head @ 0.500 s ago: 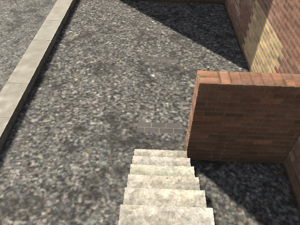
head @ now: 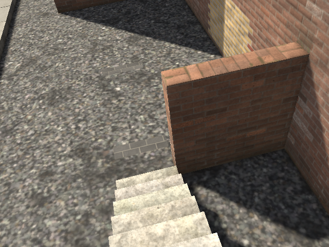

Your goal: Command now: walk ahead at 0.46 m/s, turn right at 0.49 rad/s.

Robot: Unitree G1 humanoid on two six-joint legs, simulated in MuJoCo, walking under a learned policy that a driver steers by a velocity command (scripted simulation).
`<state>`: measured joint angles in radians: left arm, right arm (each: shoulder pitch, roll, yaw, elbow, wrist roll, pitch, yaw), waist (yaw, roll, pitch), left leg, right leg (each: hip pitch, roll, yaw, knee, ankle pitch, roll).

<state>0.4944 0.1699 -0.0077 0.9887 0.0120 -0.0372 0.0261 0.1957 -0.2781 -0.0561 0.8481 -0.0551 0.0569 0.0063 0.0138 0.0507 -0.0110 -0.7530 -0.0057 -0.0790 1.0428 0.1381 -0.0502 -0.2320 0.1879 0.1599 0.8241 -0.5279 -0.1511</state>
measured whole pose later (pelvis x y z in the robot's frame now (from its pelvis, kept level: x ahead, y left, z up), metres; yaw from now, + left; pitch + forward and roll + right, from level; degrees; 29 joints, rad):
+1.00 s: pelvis +0.18 -0.06 -0.15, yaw -4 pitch -2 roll +0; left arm 0.27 0.18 -0.07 0.93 0.01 0.02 -0.04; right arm 0.26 -0.26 0.00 0.97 0.00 0.09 0.04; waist -0.01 0.03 -0.01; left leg -0.08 0.00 -0.04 0.40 -0.29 -0.01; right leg -0.20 0.05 -0.04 0.39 -0.16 -0.05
